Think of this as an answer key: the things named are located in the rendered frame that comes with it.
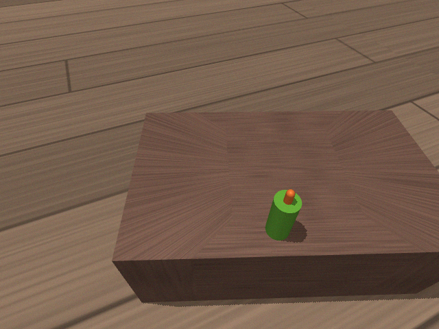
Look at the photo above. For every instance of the bottle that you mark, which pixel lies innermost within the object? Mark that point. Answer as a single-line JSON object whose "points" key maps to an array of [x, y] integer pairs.
{"points": [[283, 213]]}

